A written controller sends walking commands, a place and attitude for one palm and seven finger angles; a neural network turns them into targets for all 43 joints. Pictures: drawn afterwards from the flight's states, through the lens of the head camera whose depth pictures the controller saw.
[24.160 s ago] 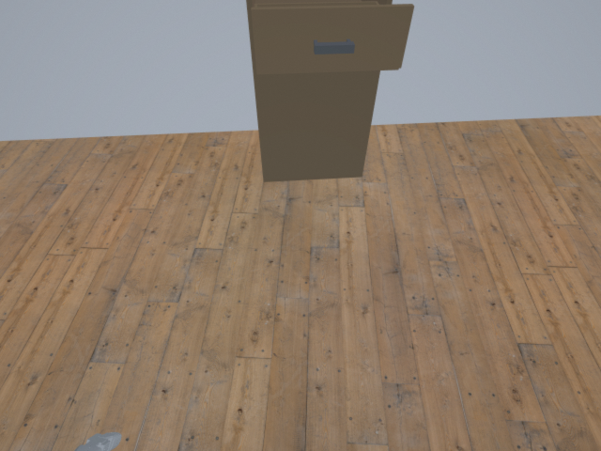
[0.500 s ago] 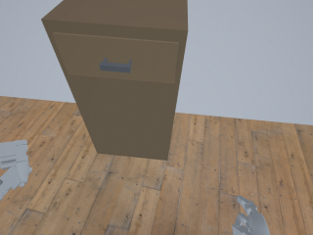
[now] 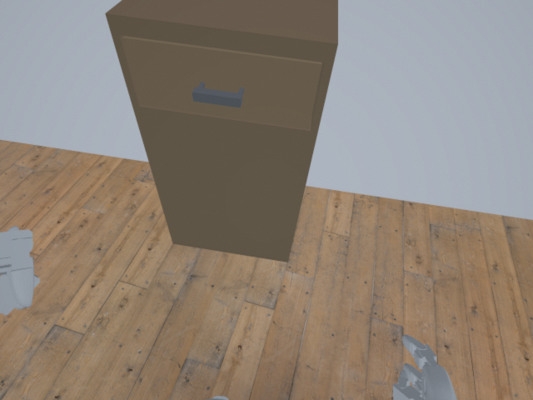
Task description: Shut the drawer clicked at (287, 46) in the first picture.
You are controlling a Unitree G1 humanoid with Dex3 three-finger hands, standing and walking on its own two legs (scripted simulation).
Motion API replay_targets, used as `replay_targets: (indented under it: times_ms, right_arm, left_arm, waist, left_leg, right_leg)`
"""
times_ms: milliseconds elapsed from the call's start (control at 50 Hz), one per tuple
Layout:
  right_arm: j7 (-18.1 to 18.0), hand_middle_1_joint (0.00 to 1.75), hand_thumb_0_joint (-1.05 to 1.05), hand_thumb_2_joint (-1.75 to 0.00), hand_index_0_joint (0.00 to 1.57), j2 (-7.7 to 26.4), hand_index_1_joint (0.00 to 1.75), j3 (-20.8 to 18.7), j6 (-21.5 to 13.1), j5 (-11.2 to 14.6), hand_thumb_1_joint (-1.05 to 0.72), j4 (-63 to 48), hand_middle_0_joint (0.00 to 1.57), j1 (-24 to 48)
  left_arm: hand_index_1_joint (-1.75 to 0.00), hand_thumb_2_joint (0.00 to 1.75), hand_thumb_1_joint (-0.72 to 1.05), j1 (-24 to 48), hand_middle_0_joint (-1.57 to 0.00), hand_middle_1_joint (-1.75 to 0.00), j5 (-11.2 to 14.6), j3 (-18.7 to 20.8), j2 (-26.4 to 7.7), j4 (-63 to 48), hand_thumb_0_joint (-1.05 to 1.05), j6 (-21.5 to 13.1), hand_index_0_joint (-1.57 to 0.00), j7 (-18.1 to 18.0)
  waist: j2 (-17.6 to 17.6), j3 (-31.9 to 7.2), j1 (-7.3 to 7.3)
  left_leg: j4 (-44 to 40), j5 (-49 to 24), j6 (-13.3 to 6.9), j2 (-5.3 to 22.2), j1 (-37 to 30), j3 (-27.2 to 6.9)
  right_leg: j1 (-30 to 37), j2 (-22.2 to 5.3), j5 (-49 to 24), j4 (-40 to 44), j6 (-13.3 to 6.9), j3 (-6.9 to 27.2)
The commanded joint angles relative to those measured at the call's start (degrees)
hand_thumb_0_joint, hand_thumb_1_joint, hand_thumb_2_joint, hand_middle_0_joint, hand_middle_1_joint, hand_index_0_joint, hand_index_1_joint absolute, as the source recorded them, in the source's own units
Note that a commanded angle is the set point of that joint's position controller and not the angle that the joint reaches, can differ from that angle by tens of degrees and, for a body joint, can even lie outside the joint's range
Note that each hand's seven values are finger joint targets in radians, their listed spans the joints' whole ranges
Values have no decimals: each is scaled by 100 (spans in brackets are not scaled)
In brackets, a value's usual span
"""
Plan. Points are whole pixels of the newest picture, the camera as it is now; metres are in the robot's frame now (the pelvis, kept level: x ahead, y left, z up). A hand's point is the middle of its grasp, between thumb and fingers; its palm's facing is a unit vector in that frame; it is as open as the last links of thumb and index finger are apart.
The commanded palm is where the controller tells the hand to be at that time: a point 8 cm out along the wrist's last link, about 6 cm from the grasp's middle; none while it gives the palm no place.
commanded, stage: step back with the hand held close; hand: left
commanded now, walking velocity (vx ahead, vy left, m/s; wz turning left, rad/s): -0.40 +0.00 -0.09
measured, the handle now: (219, 92) +0.77 +0.15 +0.04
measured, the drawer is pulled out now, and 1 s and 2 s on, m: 0.00 0.00 0.00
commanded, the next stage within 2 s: stop stepping back and stand still in 0.10 s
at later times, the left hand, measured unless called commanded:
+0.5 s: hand (1, 340) +0.15 +0.25 +0.16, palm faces +0.34 -0.86 -0.39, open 3.2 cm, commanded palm +0.09 +0.28 +0.18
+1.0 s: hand out of the picture +0.13 +0.24 +0.17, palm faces +0.25 -0.86 -0.44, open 3.3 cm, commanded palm none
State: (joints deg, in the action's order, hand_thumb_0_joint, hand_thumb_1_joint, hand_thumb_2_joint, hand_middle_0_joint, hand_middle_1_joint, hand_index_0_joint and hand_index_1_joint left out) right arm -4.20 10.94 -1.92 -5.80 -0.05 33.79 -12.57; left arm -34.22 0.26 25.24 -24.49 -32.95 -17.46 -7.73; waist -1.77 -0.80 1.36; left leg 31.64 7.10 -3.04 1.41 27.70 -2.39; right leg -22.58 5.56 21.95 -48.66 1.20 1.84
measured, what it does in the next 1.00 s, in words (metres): steps on the spot: right foot, then left foot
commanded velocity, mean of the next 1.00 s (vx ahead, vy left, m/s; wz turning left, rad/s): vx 0.00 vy -0.03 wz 0.00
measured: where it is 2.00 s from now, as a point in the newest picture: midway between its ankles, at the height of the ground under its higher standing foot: outside the picture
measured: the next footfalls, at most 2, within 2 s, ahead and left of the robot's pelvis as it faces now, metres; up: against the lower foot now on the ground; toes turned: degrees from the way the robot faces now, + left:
right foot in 0.10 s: -0.07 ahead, -0.08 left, +0.00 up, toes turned -8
left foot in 0.78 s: +0.03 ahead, +0.11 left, +0.00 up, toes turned -7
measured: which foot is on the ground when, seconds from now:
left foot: down 0.00-0.64, up 0.66-0.76, down 0.78-1.00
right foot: up 0.00-0.08, down 0.10-1.00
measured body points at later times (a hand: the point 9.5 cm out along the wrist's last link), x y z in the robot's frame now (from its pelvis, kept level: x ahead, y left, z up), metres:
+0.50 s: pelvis -0.07 +0.02 +0.00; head -0.08 +0.04 +0.45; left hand +0.13 +0.30 +0.19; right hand +0.04 -0.26 -0.07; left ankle +0.06 +0.08 -0.73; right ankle -0.14 -0.12 -0.72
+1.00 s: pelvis -0.09 +0.03 +0.01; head -0.09 +0.05 +0.46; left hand +0.11 +0.29 +0.19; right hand +0.04 -0.20 -0.07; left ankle -0.01 +0.11 -0.73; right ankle -0.11 -0.07 -0.73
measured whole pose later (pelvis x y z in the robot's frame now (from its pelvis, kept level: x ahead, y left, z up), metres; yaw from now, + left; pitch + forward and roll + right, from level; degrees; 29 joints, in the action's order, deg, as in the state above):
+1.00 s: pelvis -0.09 +0.03 +0.01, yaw -8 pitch +0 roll +0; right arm -3.5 8.4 3.7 -8.6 -1.1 35.0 -14.6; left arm -35.7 0.9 20.9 -22.2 -32.5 -11.4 -8.0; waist 2.5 -1.4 1.1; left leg 23.5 6.7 -2.3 -1.7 16.7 1.8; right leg -11.3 1.3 19.4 -26.2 -1.3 -0.8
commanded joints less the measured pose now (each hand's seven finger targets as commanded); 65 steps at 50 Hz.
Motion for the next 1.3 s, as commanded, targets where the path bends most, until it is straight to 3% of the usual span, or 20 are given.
replay_targets:
  times_ms: [0, 80, 140, 180, 280, 340, 440, 540, 600, 640, 720, 780, 820, 860, 920, 980, 1000, 1100, 1200, 1280]
  right_arm:
    - [54, 30, 0, -90, 20, 809, 30, -225, -522, -89, -90, -651, 20, 575]
    - [41, 30, 0, -90, 20, 755, 30, -132, -462, -210, -90, -404, 20, 559]
    - [-11, 30, 0, -90, 20, 697, 30, -204, -447, -70, -90, -559, 20, 482]
    - [-3, 30, 0, -90, 20, 710, 30, -165, -398, 20, -90, -777, 20, 689]
    - [-53, 30, 0, -90, 20, 611, 30, -78, -97, 13, -90, -849, 20, 816]
    - [-185, 30, 0, -90, 20, 753, 30, -27, -225, 31, -90, -805, 20, 704]
    - [-237, 30, 0, -90, 20, 899, 30, 21, -617, -37, -90, -773, 20, 608]
    - [-56, 30, 0, -90, 20, 776, 30, 20, -639, -78, -90, -869, 20, 523]
    - [-34, 30, 0, -90, 20, 750, 30, -33, -465, -146, -90, -752, 20, 496]
    - [-72, 30, 0, -90, 20, 693, 30, -58, -318, -123, -90, -592, 20, 394]
    - [-162, 30, 0, -90, 20, 741, 30, 58, -340, -30, -90, -527, 20, 611]
    - [-192, 30, 0, -90, 20, 787, 30, 151, -546, -7, -90, -568, 20, 547]
    - [-166, 30, 0, -90, 20, 660, 30, 175, -606, -120, -90, -625, 20, 609]
    - [-59, 30, 0, -90, 20, 621, 30, 162, -675, -119, -90, -645, 20, 549]
    - [-7, 30, 0, -90, 20, 725, 30, 152, -592, -116, -90, -743, 20, 587]
    - [-10, 30, 0, -90, 20, 710, 30, 79, -390, -165, -90, -760, 20, 549]
    - [465, 30, 0, -90, 20, 1628, 30, -277, -469, 39, -90, 710, 20, 511]
    - [380, 30, 0, -90, 20, 1106, 30, -109, 273, -91, -90, 769, 20, 23]
    - [363, 30, 0, -90, 20, 986, 30, 12, 526, -197, -90, 1310, 20, 302]
    - [305, 30, 0, -90, 20, 780, 30, 71, 570, -163, -90, 1857, 20, 36]
  left_arm:
    - [-160, 90, 90, -49, -140, -160, 212, 117, -472, -1190, 0, -307, -140, -55]
    - [-160, 90, 90, 553, -140, -160, 199, 247, -903, -1417, 0, -505, -140, -9]
    - [-160, 90, 90, 462, -140, -160, 225, 351, -945, -1467, 0, -440, -140, 45]
    - [-160, 90, 90, -5, -140, -160, 314, 639, -1126, -1428, 0, -413, -140, 84]
    - [-160, 90, 90, -611, -140, -160, 442, 662, -1013, -880, 0, -40, -140, -20]
    - [-160, 90, 90, 99, -140, -160, 332, 404, -814, -631, 0, 77, -140, -90]
    - [-160, 90, 90, 618, -140, -160, 130, 164, -681, -1198, 0, -54, -140, -123]
    - [-160, 90, 90, -373, -140, -160, 152, 95, -655, -1446, 0, 189, -140, -92]
    - [-160, 90, 90, -362, -140, -160, 228, 410, -934, -1312, 0, 257, -140, -112]
    - [-160, 90, 90, -233, -140, -160, 300, 380, -754, -960, 0, 397, -140, -131]
    - [-160, 90, 90, 915, -140, -160, 193, -50, -494, -665, 0, 402, -140, -162]
    - [-160, 90, 90, 811, -140, -160, 133, -36, -522, -770, 0, 259, -140, -152]
    - [-160, 90, 90, 1068, -140, -160, 48, 31, -659, -1276, 0, 199, -140, -131]
    - [-160, 90, 90, 489, -140, -160, 52, -22, -579, -1265, 0, 224, -140, -137]
    - [-160, 90, 90, -291, -140, -160, 40, 96, -581, -1120, 0, 307, -140, -147]
    - [-160, 90, 90, -186, -140, -160, 155, 308, -714, -918, 0, 253, -140, -118]
    - [-160, 90, 90, 600, -140, -160, -336, -1863, 135, 3872, 0, 1195, -140, 701]
    - [-138, 90, 90, 1334, -120, -138, -257, -1997, 474, 4972, 0, 1768, -120, 737]
    - [-117, 90, 90, 1848, -100, -117, -173, -2147, 349, 6983, 0, 1827, -100, 703]
    - [-99, 90, 90, 1550, -84, -99, -102, -2269, 470, 8278, 0, 1745, -84, 695]
  waist:
    - [-965, -444, -132]
    - [-239, -1024, -134]
    - [436, -1894, -87]
    - [396, -1682, -123]
    - [565, 21, -33]
    - [704, 579, 48]
    - [-1532, 62, -127]
    - [-853, -707, -161]
    - [404, -602, -128]
    - [1105, -150, -76]
    - [261, 557, 63]
    - [-1267, 187, -18]
    - [-1359, 233, -70]
    - [-311, -102, -180]
    - [-706, -297, -169]
    - [-131, -188, -54]
    - [158, -170, 133]
    - [1425, -358, -33]
    - [-222, 539, -109]
    - [-699, 161, -159]
  left_leg:
    - [-1941, 1799, -302, 1211, -433, -1004]
    - [-583, -1126, 204, 640, -2287, -9]
    - [-255, -2585, 176, 450, -3325, 449]
    - [-111, -1398, 146, 383, -3190, 403]
    - [1188, 673, 442, -94, -2019, 231]
    - [125, 658, 302, 108, -1753, -70]
    - [-3196, 3855, 253, 1120, -720, -2005]
    - [-2109, 1995, 490, 416, -1280, -356]
    - [103, 996, 430, -102, -2097, 250]
    - [1537, 926, 433, -119, -1768, 103]
    - [-82, 1180, 199, 177, -1548, 11]
    - [-2264, 3248, -105, 1050, -1174, -1690]
    - [-2964, 3594, -172, 1431, -903, -2530]
    - [-2641, 2383, -251, 1300, -1251, -1861]
    - [-2041, 1792, 131, 655, -944, -682]
    - [-875, 1134, 294, 165, -992, -139]
    - [611, -404, 168, 360, -935, -270]
    - [239, -472, -91, 405, -952, -733]
    - [-720, 443, -48, 278, -666, -903]
    - [-1089, 743, 19, 269, -987, -809]
  right_leg:
    - [681, -209, 650, 1511, -155, -226]
    - [74, -919, -1716, 3003, -316, 515]
    - [229, -732, -3556, 2524, 183, -40]
    - [-130, -853, -2704, 2717, 185, 22]
    - [-1535, -1674, 1003, 3799, -844, 891]
    - [-1130, -1260, 661, 3363, -512, 389]
    - [812, -71, 583, 1029, -129, -157]
    - [1538, -226, 197, 2712, -300, -338]
    - [-159, -1225, 1200, 3876, -723, 733]
    - [-1073, -1859, 1965, 4100, -1222, 1370]
    - [-784, -1365, 1329, 3096, -669, 494]
    - [84, -389, 533, 1333, -144, -196]
    - [123, -405, 449, 207, -149, -6]
    - [528, -509, 416, 837, -168, -44]
    - [1575, -482, -202, 2532, -225, -346]
    - [1099, -1043, -94, 3305, -507, 457]
    - [350, -1667, -2347, 2153, -598, 279]
    - [410, -1133, -857, 1993, -554, 110]
    - [425, -1061, 135, 2494, -617, 293]
    - [964, -1046, -124, 2751, -591, 287]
